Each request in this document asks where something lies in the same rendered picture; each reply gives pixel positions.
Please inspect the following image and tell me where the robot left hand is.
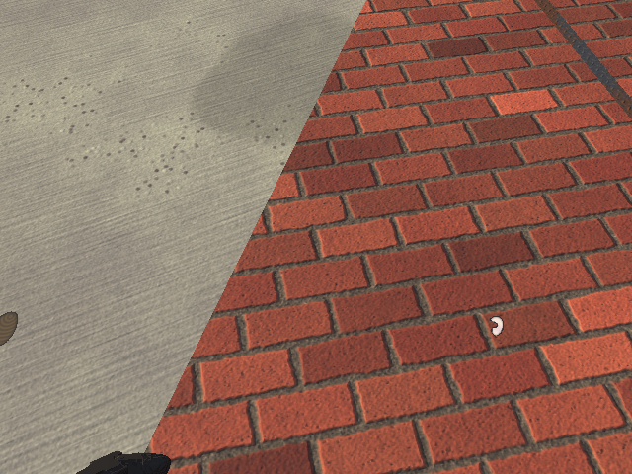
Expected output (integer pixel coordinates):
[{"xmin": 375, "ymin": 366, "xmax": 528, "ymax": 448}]
[{"xmin": 76, "ymin": 451, "xmax": 171, "ymax": 474}]

